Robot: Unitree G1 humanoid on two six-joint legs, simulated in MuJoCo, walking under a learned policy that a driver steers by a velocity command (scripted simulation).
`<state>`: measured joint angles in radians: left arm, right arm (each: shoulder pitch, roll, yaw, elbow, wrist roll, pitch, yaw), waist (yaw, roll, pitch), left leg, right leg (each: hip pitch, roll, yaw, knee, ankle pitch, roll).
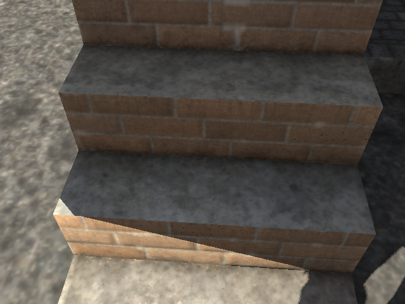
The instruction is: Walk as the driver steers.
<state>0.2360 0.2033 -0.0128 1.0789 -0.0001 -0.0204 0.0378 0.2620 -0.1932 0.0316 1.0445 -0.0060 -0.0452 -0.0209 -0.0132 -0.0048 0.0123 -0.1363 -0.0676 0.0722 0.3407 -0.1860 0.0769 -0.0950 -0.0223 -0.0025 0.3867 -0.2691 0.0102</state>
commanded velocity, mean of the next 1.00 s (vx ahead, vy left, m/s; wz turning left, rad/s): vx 0.02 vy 0.00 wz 0.00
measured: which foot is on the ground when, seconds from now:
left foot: down 0.00-1.00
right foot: down 0.00-1.00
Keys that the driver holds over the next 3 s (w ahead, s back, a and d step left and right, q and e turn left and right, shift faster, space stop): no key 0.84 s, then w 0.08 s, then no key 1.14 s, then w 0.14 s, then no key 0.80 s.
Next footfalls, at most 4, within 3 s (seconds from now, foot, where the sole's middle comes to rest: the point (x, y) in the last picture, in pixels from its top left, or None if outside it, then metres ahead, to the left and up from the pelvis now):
none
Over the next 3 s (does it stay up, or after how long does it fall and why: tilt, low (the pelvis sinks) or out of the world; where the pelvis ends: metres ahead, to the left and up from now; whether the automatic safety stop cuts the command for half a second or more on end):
stays up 0.02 -0.02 0.00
